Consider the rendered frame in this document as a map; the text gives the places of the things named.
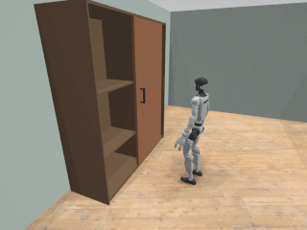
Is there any left robot foot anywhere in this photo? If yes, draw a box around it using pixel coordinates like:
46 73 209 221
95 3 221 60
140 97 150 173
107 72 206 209
180 176 197 185

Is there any left robot shin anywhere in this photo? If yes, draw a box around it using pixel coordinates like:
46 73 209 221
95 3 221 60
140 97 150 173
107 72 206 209
183 155 194 180

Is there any robot left forearm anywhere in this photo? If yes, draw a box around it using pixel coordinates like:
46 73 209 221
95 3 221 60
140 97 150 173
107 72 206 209
181 116 195 139

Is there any left robot hand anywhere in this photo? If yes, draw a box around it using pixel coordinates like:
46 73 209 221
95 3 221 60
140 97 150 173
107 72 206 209
175 136 185 151

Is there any robot left upper arm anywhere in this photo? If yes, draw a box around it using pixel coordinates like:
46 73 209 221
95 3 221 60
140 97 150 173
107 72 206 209
191 97 201 122

